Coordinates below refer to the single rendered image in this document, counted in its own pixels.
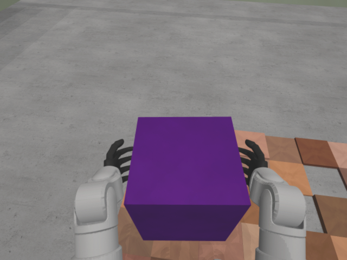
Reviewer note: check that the robot left forearm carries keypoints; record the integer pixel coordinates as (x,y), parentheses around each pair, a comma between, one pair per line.
(96,216)

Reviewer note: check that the left robot hand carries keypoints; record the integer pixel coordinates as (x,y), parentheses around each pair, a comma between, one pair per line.
(112,157)

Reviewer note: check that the right robot hand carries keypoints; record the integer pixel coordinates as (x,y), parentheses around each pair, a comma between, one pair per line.
(257,159)

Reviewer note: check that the carton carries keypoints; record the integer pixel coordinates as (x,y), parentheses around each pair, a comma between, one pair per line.
(186,180)

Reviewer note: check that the robot right forearm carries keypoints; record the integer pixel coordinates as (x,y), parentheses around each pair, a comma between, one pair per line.
(282,216)

